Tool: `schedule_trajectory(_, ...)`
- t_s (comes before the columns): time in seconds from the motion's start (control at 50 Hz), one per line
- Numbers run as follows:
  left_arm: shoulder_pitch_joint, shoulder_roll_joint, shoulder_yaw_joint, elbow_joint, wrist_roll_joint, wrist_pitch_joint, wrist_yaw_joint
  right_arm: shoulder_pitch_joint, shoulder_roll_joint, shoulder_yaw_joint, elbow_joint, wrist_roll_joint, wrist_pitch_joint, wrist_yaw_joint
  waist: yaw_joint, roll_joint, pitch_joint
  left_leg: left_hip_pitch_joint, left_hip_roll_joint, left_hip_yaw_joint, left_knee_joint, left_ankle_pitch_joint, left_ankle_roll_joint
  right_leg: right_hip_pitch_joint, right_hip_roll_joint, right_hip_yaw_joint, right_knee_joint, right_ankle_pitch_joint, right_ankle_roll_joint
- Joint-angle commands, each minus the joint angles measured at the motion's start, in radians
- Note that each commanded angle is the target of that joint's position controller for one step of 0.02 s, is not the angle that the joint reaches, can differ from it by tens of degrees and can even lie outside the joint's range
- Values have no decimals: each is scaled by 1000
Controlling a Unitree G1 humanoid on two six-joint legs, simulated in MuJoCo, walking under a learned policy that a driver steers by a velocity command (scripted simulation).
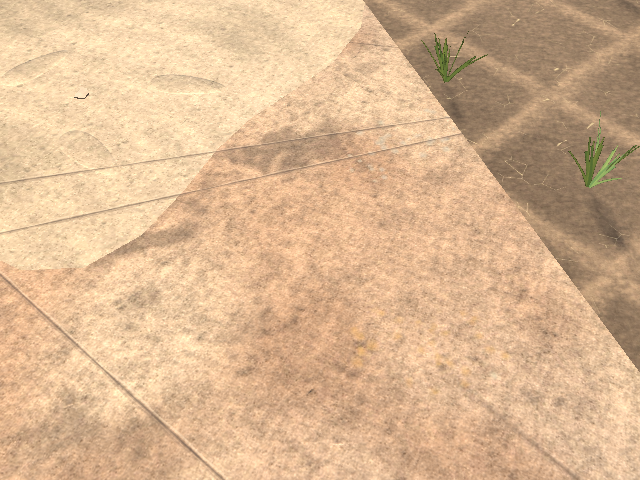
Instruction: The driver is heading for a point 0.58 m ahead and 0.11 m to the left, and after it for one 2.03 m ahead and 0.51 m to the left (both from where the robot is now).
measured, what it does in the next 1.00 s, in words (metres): walks ahead, turning left: right foot, then left foot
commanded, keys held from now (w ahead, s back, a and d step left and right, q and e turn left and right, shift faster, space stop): w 0.20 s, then w+q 0.52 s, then q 0.28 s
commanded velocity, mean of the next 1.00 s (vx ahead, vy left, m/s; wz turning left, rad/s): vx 0.44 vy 0.00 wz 0.31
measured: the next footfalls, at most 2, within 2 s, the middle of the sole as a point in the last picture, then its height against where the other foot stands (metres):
right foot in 0.24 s outside the picture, level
left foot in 0.78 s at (251, 446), level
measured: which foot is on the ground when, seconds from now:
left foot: down 0.00-0.26, up 0.28-0.76, down 0.78-1.00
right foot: up 0.00-0.22, down 0.24-0.76, up 0.78-1.00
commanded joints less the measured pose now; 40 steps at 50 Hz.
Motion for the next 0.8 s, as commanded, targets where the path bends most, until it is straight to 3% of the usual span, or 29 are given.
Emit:
schedule_trajectory(0.02,-81,23,-3,-81,1,-20,-8,-46,-181,-40,-59,10,-10,-9,7,122,2,28,246,-174,-155,193,163,-28,-13,-9,-176,154,12)
schedule_trajectory(0.1,-190,29,-4,-107,-11,-29,-23,25,-194,-39,-18,19,4,-10,-31,120,23,50,255,-136,-136,207,143,40,20,-34,-320,257,9)
schedule_trajectory(0.16,-230,47,2,-129,-15,-35,-36,45,-207,-43,5,23,19,-13,-21,129,39,131,298,-151,-93,251,125,45,32,-32,-381,188,-25)
schedule_trajectory(0.2,-162,77,16,-114,-10,-38,-38,26,-226,-48,9,24,30,-19,36,136,1,156,296,-132,-1,431,101,167,60,-58,-428,146,-58)
schedule_trajectory(0.22,-49,111,37,-79,-4,-39,-31,25,-215,-43,10,26,34,-21,96,119,-69,118,255,-103,136,555,79,351,81,-74,-459,157,-85)
schedule_trajectory(0.24,122,165,59,-43,6,-38,-20,12,-180,-26,-7,13,31,-21,175,85,-194,-26,207,-73,361,462,45,628,-9,10,-424,176,-132)
schedule_trajectory(0.26,241,265,82,-28,22,-28,-12,96,-77,8,-38,0,15,-19,176,-134,-351,-424,60,4,754,38,-32,1021,-277,405,-438,67,-264)
schedule_trajectory(0.28,269,201,66,-18,11,-22,-12,98,-103,4,-23,14,-1,-17,187,-197,-408,-553,29,-120,918,-394,-34,1015,-343,642,-565,-66,-299)
schedule_trajectory(0.3,211,152,47,-13,5,-22,-12,22,-185,-23,-42,40,-6,-12,182,-118,-243,-628,81,-145,979,-341,-25,883,-310,517,-596,-132,-256)
schedule_trajectory(0.32,143,123,36,-17,3,-23,-12,-36,-183,-24,-57,43,-4,-12,152,-80,-144,-621,127,-114,952,-255,-22,745,-269,385,-627,-109,-226)
schedule_trajectory(0.34,82,92,27,-13,7,-29,-17,-63,-170,-26,-61,30,3,-14,121,-49,-72,-592,154,-104,902,-188,-28,624,-227,297,-673,-57,-211)
schedule_trajectory(0.36,40,68,21,-11,12,-40,-20,-46,-158,-32,-52,24,17,-18,85,-71,-42,-536,181,-113,864,-134,-33,539,-194,218,-710,5,-195)
schedule_trajectory(0.4,5,60,25,6,17,-58,-22,-7,-112,-27,-34,26,43,-19,50,-69,-22,-468,188,-112,850,-72,-49,447,-171,114,-764,110,-194)
schedule_trajectory(0.48,27,88,37,54,26,-71,-9,-78,-95,-30,-64,20,55,-20,51,-17,15,-549,182,-142,723,99,-69,466,-164,-32,-791,277,-194)
schedule_trajectory(0.56,52,119,43,82,18,-61,6,-202,-68,-17,-103,16,44,5,95,4,46,-518,167,-67,484,271,-57,499,-146,-150,-807,306,-165)
schedule_trajectory(0.66,139,154,56,133,-3,-25,13,-345,-60,-8,-187,17,44,37,143,20,88,-586,151,-3,344,191,-13,689,-205,-201,-744,404,-152)
schedule_trajectory(0.72,122,190,66,133,-11,0,23,-317,-94,-25,-214,17,50,49,96,-26,28,-467,77,79,328,42,38,750,-212,-243,-586,813,-120)
schedule_trajectory(0.74,106,202,69,126,-11,11,30,-240,-123,-41,-203,14,52,49,47,-44,-16,-366,33,107,328,-1,58,742,-199,-255,-453,987,-104)
schedule_trajectory(0.76,85,201,66,117,-14,19,36,-95,-170,-69,-170,11,51,40,-32,-30,-91,-168,-12,112,263,64,87,675,-163,-273,-250,1015,-73)
schedule_trajectory(0.78,85,182,57,99,-7,11,41,40,-242,-99,-143,5,56,19,-97,47,-176,122,52,-24,208,264,136,460,-109,-272,34,750,-15)
schedule_trajectory(0.8,203,27,8,46,40,-15,21,1,-359,-112,-159,-6,55,5,40,329,-284,514,360,-544,228,561,345,-19,108,-214,433,-351,69)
